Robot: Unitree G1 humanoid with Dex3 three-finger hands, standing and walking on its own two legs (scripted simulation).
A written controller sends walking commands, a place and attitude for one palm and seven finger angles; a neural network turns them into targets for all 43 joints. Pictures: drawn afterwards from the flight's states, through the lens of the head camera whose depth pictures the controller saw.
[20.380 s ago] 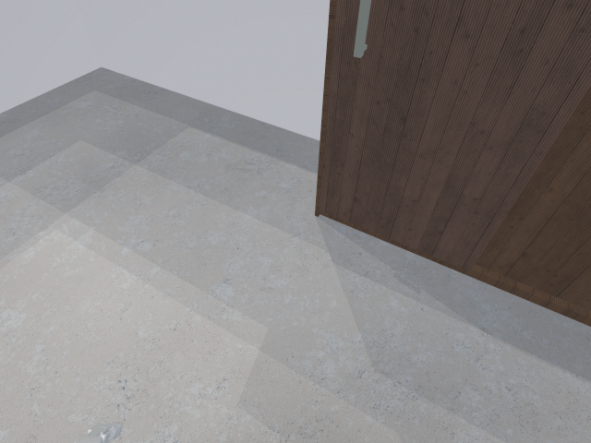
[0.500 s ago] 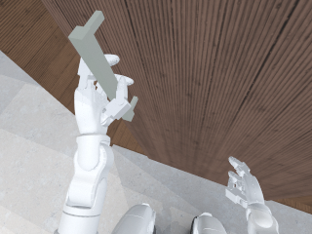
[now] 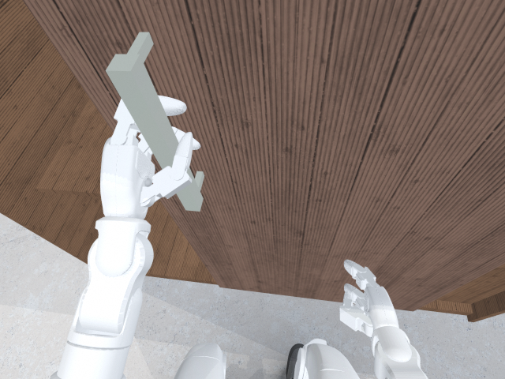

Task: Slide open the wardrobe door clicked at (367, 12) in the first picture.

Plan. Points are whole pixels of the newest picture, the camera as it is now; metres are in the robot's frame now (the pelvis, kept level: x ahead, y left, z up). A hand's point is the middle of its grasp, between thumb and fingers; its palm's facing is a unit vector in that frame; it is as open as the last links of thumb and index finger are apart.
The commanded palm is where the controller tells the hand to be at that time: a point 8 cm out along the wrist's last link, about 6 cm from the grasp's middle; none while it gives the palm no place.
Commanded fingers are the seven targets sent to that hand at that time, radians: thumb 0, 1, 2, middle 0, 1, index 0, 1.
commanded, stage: step sideways, sliding the door along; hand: left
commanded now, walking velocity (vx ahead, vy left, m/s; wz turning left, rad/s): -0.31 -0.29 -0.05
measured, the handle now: (173, 140) +0.36 +0.14 +0.18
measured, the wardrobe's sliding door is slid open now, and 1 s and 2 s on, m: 0.46 0.46 0.46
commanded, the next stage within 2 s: stop walking and hold the door there in 0.28 s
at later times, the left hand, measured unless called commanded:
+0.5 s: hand (186, 166) +0.32 +0.12 +0.18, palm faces +0.28 -0.94 -0.17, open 6.2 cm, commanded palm +0.29 +0.14 +0.16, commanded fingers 0.00 0.90 0.90 -0.45 -1.40 -0.45 -1.40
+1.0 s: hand (185, 166) +0.32 +0.12 +0.18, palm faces +0.38 -0.90 -0.21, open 6.0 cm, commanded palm +0.28 +0.16 +0.16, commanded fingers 0.00 0.90 0.90 -0.45 -1.40 -0.45 -1.40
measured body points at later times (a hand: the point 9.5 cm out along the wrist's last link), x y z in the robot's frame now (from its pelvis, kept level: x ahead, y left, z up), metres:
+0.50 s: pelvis -0.04 -0.11 +0.04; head +0.01 -0.07 +0.48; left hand +0.30 +0.17 +0.19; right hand +0.11 -0.34 -0.06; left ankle -0.10 +0.04 -0.71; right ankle -0.01 -0.32 -0.63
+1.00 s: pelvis -0.08 -0.13 +0.02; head -0.08 -0.13 +0.47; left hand +0.29 +0.16 +0.19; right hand +0.00 -0.43 -0.07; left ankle -0.03 -0.01 -0.71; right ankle -0.04 -0.28 -0.68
